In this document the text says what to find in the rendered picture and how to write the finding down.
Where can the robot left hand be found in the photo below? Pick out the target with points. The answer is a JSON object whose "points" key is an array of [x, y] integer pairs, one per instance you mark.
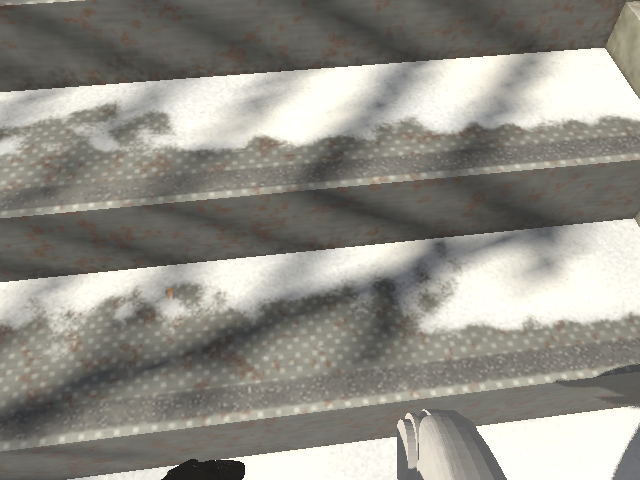
{"points": [[208, 470]]}

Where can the right robot thigh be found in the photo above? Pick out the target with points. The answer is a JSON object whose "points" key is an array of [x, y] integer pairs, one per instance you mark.
{"points": [[443, 445]]}

